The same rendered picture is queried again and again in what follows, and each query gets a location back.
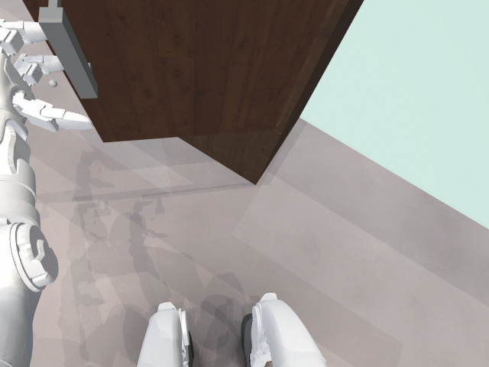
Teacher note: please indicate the robot left hand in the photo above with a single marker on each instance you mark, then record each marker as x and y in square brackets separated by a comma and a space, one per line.
[25, 73]

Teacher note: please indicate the robot left upper arm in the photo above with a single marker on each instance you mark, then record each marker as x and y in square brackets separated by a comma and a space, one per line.
[27, 265]

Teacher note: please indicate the left robot forearm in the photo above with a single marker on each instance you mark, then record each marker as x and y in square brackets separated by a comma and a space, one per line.
[17, 178]

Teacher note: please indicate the robot right foot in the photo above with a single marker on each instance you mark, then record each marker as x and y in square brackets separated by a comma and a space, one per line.
[246, 338]

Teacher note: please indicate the robot right shin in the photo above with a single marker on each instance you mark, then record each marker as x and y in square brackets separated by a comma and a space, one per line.
[260, 353]

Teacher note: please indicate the cupboard door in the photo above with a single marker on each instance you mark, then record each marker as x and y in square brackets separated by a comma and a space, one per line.
[176, 68]

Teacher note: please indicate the handle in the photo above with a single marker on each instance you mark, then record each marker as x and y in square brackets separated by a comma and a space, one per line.
[57, 28]

